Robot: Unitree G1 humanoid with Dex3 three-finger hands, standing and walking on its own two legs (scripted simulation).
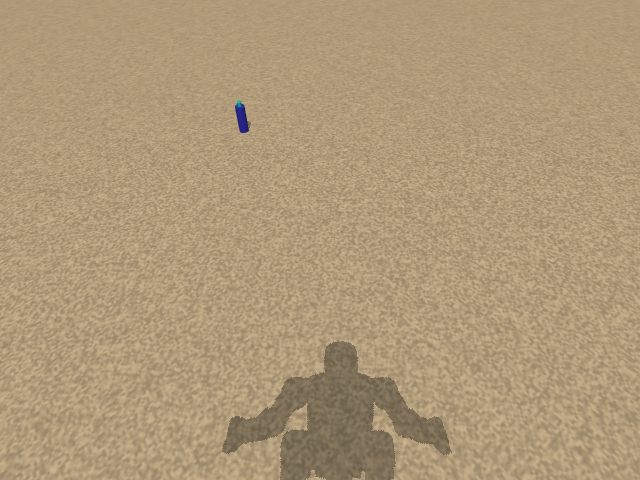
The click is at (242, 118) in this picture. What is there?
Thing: necked bottle
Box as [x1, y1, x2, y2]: [235, 101, 248, 132]
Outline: 237,101 235,109 239,129 241,132 245,132 248,130 244,106 240,103 240,101
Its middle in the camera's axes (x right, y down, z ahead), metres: -0.44 -0.68 +2.16
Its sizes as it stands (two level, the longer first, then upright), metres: 0.051 0.051 0.183
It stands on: the floor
